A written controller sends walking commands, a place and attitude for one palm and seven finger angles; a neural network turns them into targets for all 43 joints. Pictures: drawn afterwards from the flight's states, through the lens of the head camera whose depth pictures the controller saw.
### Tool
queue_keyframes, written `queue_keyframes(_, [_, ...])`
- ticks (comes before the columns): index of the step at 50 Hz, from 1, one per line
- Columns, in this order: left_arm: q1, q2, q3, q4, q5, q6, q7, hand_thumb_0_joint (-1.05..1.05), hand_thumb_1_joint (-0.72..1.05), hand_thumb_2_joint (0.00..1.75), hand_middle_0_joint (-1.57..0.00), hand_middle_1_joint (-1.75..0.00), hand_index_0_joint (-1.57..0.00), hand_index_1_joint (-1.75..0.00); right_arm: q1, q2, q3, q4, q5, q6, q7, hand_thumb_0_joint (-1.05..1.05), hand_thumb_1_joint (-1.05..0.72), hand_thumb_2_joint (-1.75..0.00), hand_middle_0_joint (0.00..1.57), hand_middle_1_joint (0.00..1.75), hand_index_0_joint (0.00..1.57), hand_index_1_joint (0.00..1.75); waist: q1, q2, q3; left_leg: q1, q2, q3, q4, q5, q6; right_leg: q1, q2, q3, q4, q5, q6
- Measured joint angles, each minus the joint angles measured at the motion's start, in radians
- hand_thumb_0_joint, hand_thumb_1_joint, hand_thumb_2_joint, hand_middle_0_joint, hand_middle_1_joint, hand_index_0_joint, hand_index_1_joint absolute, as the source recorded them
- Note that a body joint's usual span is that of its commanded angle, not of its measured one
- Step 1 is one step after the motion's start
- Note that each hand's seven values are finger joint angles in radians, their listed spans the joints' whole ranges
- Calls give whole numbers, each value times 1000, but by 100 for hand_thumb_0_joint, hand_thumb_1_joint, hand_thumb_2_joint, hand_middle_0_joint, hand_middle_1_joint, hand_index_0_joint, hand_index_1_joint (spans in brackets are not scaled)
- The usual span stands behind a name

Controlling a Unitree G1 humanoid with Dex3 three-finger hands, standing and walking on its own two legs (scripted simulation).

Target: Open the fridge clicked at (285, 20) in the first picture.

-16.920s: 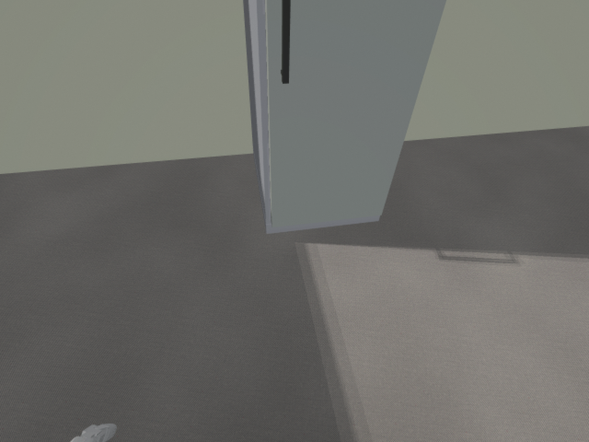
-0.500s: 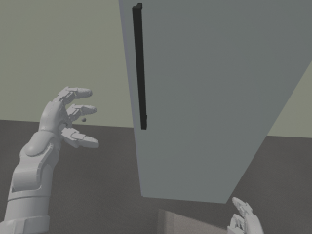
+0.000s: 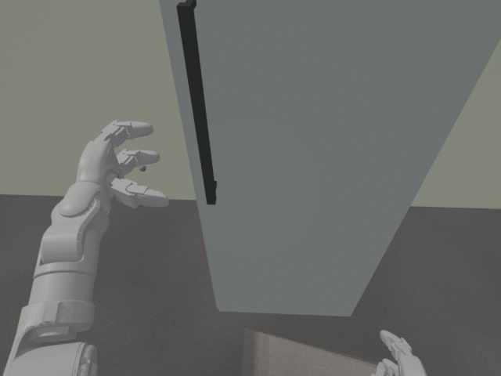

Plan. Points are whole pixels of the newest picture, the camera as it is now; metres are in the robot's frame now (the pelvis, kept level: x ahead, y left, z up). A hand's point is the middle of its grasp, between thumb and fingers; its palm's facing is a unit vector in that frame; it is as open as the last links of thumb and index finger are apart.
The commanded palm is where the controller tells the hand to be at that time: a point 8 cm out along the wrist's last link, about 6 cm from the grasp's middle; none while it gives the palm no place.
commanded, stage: move the hooked fingers beside the handle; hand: left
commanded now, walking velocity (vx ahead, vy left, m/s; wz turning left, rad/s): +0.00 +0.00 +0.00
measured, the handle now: (203, 121) +0.49 +0.13 +0.19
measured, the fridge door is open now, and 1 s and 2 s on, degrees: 0 0 0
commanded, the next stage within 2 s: feel for the door with the fingertips in 1.28 s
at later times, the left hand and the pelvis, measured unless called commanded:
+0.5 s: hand (170, 151) +0.42 +0.17 +0.17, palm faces +0.10 -0.99 -0.03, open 14.0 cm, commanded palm +0.40 +0.22 +0.17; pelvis -0.01 -0.01 +0.00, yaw -1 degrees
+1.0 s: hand (169, 150) +0.42 +0.17 +0.17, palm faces +0.06 -1.00 -0.01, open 14.0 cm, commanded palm +0.39 +0.22 +0.16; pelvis +0.00 +0.02 +0.00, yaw -1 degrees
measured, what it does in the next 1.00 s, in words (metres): stands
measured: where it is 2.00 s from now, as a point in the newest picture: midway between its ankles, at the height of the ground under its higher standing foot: outside the picture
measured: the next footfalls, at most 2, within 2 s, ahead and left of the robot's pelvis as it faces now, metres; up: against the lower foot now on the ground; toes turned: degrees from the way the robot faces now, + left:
none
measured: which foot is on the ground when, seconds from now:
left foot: down 0.00-1.00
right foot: down 0.00-1.00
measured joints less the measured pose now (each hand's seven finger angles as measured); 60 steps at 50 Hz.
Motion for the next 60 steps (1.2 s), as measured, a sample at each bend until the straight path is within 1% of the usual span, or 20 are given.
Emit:
queue_keyframes(5, [-44, 17, 10, 75, 13, -12, 15, -1, -50, 30, -30, -120, -30, -120, 12, -8, -10, 2, 2, 6, 1, 1, -90, -90, 20, 30, 20, 30, -14, -2, 8, -21, 8, 1, 10, 0, -6, -20, 7, 0, 5, 2, -7])
queue_keyframes(9, [-76, 13, 4, 99, 18, -51, 23, -1, -50, 30, -30, -120, -30, -120, 24, -14, -20, 6, 1, 2, 2, 1, -90, -90, 20, 30, 20, 30, -19, -1, 15, -37, 12, 1, 15, 2, -9, -34, 11, 0, 6, 7, -11])
queue_keyframes(13, [-108, 4, -1, 128, 18, -80, 24, -1, -50, 30, -30, -120, -30, -120, 36, -16, -26, 16, 1, 2, 5, 1, -90, -90, 20, 30, 20, 30, -25, 2, 7, -46, 12, 3, 14, 4, -10, -45, 12, 2, 7, 9, -11])
queue_keyframes(16, [-145, 4, -1, 182, 19, -77, 26, -1, -50, 30, -30, -120, -30, -120, 37, -15, -24, 21, 2, 8, 8, 1, -90, -90, 20, 30, 20, 30, -34, 3, -2, -56, 13, 4, 18, 4, -11, -56, 12, 3, 11, 9, -11])
queue_keyframes(19, [-188, 11, 5, 254, 29, -63, 40, -1, -50, 30, -30, -120, -30, -120, 35, -14, -23, 20, 1, 14, 14, 1, -90, -90, 20, 30, 20, 30, -44, 3, -4, -73, 13, 5, 26, 4, -11, -72, 12, 4, 16, 11, -11])
queue_keyframes(21, [-208, 16, 12, 287, 39, -65, 51, -1, -50, 30, -30, -120, -30, -120, 35, -12, -24, 17, -1, 17, 18, 1, -90, -90, 20, 30, 20, 30, -49, 1, -1, -84, 14, 8, 30, 5, -10, -83, 12, 7, 18, 14, -11])
queue_keyframes(23, [-224, 16, 9, 305, 47, -84, 64, -1, -49, 30, -30, -120, -30, -120, 40, -11, -27, 13, -3, 14, 20, 1, -90, -90, 20, 30, 20, 30, -52, -1, 4, -94, 13, 9, 34, 6, -8, -92, 12, 8, 19, 17, -10])
queue_keyframes(25, [-240, 10, 1, 314, 53, -117, 70, -1, -49, 30, -30, -120, -30, -120, 48, -9, -30, 13, -5, 7, 22, 1, -90, -90, 20, 30, 20, 30, -51, -3, 9, -102, 13, 8, 37, 6, -6, -98, 11, 7, 20, 20, -9])
queue_keyframes(28, [-264, 2, -7, 330, 55, -160, 70, -1, -49, 30, -30, -120, -30, -120, 59, -8, -32, 22, -7, 0, 24, 1, -90, -90, 20, 30, 20, 30, -52, -6, 9, -108, 11, 9, 40, 6, -2, -103, 9, 8, 19, 21, -7])
queue_keyframes(30, [-274, 0, -2, 347, 55, -173, 65, -1, -49, 30, -30, -120, -30, -120, 67, -6, -31, 26, -7, 2, 25, 1, -90, -90, 20, 30, 20, 30, -54, -7, 1, -108, 10, 13, 37, 5, 0, -105, 9, 12, 17, 22, -5])
queue_keyframes(34, [-287, 10, 6, 403, 57, -158, 61, -1, -49, 30, -30, -120, -30, -120, 83, -6, -28, 24, -5, 8, 29, 1, -90, -90, 20, 30, 20, 30, -64, -5, -14, -106, 7, 19, 31, 4, 4, -105, 7, 18, 12, 23, 1])
queue_keyframes(37, [-273, 16, 18, 420, 62, -149, 66, -1, -49, 30, -30, -120, -30, -120, 91, -6, -29, 14, -6, 12, 32, 1, -90, -90, 20, 30, 20, 30, -67, -3, -13, -103, 6, 25, 28, 3, 8, -104, 7, 25, 10, 24, 4])
queue_keyframes(40, [-235, 5, 14, 375, 64, -172, 74, -1, -49, 30, -30, -120, -30, -120, 104, -5, -35, 6, -8, 5, 34, 1, -90, -90, 20, 30, 20, 30, -60, -3, -7, -99, 5, 29, 25, 3, 12, -100, 6, 29, 5, 26, 7])
queue_keyframes(43, [-196, -17, -6, 306, 60, -209, 76, -1, -49, 30, -30, -120, -30, -120, 113, -2, -40, 9, -8, -4, 32, 1, -90, -90, 20, 30, 20, 30, -49, -4, -5, -87, 3, 28, 21, 1, 14, -87, 5, 29, -1, 26, 10])
queue_keyframes(45, [-193, -30, -22, 287, 57, -217, 73, -1, -49, 30, -30, -120, -30, -120, 111, 1, -39, 18, -6, -6, 31, 1, -90, -90, 20, 30, 20, 30, -43, -6, -6, -80, 1, 24, 20, -1, 16, -76, 3, 25, -6, 25, 13])
queue_keyframes(47, [-206, -36, -37, 296, 57, -203, 73, -1, -50, 30, -30, -120, -30, -120, 103, 3, -35, 25, -5, -4, 29, 1, -90, -90, 20, 30, 20, 30, -41, -7, -8, -75, -2, 19, 19, -1, 18, -68, 0, 21, -9, 24, 15])
queue_keyframes(49, [-229, -39, -46, 321, 60, -175, 79, -1, -50, 30, -30, -120, -30, -120, 91, 4, -31, 28, -4, 0, 29, 1, -90, -90, 20, 30, 20, 30, -43, -8, -11, -74, -5, 14, 18, 1, 20, -65, -4, 16, -11, 24, 17])
queue_keyframes(51, [-245, -40, -44, 344, 63, -147, 87, -1, -50, 30, -30, -120, -30, -120, 76, 5, -27, 24, -6, 4, 30, 1, -90, -90, 20, 30, 20, 30, -45, -6, -11, -73, -8, 14, 14, 3, 21, -64, -6, 16, -13, 25, 19])
queue_keyframes(53, [-247, -44, -46, 347, 65, -134, 99, -1, -50, 30, -30, -120, -30, -120, 67, 7, -27, 15, -8, 4, 32, 1, -90, -90, 20, 30, 20, 30, -45, -3, -11, -72, -10, 16, 9, 5, 23, -65, -8, 19, -16, 27, 20])
queue_keyframes(60, [-208, -90, -72, 276, 62, -175, 110, -1, -50, 30, -30, -120, -30, -120, 58, 20, -25, 4, -14, 0, 36, 1, -90, -90, 20, 30, 20, 30, -29, -1, -14, -55, -13, 20, -2, 7, 23, -53, -10, 23, -19, 25, 23])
